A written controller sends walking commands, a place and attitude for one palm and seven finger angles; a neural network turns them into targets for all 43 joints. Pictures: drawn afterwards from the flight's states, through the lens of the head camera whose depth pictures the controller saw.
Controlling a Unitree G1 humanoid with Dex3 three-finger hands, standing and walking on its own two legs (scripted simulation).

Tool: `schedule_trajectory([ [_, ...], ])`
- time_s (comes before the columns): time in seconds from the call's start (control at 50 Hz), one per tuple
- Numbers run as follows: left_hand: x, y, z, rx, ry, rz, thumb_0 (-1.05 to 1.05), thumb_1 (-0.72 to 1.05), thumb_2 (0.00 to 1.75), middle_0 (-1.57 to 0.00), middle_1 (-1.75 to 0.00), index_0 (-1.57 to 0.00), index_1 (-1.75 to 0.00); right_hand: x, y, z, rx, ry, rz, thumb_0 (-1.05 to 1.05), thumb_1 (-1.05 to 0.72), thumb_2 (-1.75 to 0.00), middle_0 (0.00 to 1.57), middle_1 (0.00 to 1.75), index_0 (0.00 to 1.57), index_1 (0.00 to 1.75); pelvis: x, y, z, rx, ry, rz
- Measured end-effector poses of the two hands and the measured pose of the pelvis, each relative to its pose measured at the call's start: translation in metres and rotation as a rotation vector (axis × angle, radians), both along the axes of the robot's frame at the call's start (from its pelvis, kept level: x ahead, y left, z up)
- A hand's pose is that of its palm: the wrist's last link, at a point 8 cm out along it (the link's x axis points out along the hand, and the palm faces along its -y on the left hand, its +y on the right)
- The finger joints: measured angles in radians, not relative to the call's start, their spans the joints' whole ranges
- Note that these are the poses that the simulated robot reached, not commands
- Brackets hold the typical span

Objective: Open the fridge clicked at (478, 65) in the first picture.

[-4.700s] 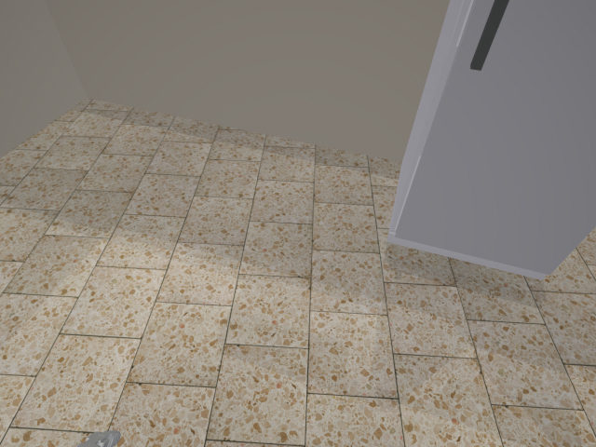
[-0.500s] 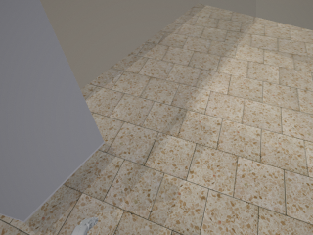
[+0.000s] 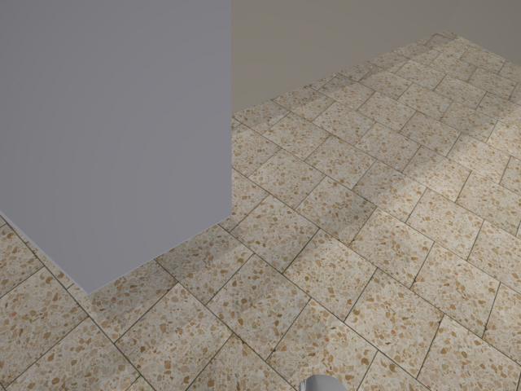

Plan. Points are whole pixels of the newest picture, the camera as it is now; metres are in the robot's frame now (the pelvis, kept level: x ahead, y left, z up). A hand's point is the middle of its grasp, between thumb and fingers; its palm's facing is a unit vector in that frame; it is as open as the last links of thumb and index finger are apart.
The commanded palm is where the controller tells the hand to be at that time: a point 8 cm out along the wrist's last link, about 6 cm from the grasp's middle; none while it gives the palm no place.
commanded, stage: turn to face it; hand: left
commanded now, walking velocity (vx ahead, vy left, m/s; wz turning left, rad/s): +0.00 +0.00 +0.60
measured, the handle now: out of the picture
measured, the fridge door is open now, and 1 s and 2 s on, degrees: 0 0 0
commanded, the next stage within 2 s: take the last steps up to it in 0.92 s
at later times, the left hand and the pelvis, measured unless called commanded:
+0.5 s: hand out of the picture +0.00 +0.13 -0.14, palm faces +0.33 -0.90 -0.29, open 7.4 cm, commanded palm none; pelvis -0.02 -0.09 +0.00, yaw +20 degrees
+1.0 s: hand out of the picture -0.16 +0.15 -0.18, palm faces +0.57 -0.78 -0.23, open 7.4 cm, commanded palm none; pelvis -0.07 -0.04 +0.00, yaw +32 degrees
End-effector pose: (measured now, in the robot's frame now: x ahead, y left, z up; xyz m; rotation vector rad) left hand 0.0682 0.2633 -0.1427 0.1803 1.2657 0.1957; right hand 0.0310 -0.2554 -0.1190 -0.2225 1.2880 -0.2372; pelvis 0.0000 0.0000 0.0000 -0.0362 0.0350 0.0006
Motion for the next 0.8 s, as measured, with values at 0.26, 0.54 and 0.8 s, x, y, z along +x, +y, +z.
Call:
schedule_trajectory([
  [0.26,-0.009,-0.041,0.022,0.049,-0.128,0.106,0.00,0.91,0.89,-0.20,-0.30,-0.19,-0.30,0.044,-0.032,-0.023,0.081,-0.031,0.152,0.01,-0.90,-0.90,0.20,0.30,0.20,0.30,-0.012,-0.045,-0.005,0.032,-0.019,0.167],
  [0.54,-0.103,-0.102,0.036,0.071,-0.096,0.304,0.00,0.90,0.89,-0.20,-0.30,-0.20,-0.30,0.093,-0.067,-0.024,0.100,-0.019,0.355,0.01,-0.91,-0.90,0.19,0.30,0.20,0.30,-0.023,-0.090,0.002,0.091,-0.041,0.370],
  [0.8,-0.242,-0.100,-0.011,-0.027,0.091,0.546,0.00,0.90,0.89,-0.20,-0.30,-0.20,-0.30,0.138,0.024,-0.013,0.057,-0.100,0.625,0.01,-0.91,-0.90,0.19,0.30,0.19,0.30,-0.053,-0.060,-0.015,0.041,-0.020,0.514],
])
